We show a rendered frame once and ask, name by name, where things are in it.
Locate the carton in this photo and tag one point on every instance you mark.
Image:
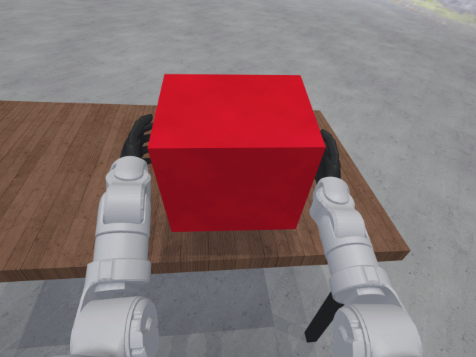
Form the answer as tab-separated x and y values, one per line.
234	152

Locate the robot left forearm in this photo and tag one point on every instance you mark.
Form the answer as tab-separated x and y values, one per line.
120	262

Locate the right robot upper arm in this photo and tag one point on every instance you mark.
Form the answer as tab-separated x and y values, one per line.
374	330

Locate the left robot hand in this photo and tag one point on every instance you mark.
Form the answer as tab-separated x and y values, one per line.
133	145

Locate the table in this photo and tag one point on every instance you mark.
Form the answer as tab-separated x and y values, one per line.
54	158

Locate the right robot hand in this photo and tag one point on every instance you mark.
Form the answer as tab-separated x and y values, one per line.
330	164

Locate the left robot upper arm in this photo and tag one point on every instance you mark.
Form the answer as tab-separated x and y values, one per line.
116	327

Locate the robot right forearm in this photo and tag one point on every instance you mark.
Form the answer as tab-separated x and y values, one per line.
355	273

